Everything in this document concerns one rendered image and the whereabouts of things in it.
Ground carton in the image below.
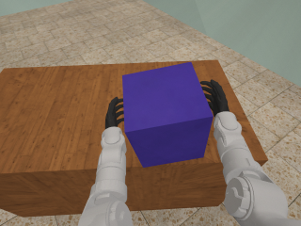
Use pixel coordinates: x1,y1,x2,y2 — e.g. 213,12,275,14
122,62,214,168

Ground right robot upper arm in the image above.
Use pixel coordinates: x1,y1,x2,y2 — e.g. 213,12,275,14
224,175,301,226

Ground robot right hand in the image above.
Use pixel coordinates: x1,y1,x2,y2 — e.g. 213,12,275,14
200,79,230,117

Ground pedestal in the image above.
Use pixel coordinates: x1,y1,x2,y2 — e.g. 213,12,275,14
0,59,268,218

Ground robot left forearm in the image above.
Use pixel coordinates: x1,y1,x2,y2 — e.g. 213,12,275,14
78,126,128,224

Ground robot left hand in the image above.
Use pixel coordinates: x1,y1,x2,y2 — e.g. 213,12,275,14
104,97,124,129

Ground robot right forearm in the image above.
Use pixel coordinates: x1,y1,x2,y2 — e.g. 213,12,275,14
214,111,289,215

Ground left robot upper arm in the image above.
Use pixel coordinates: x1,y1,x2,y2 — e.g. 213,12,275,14
78,200,134,226

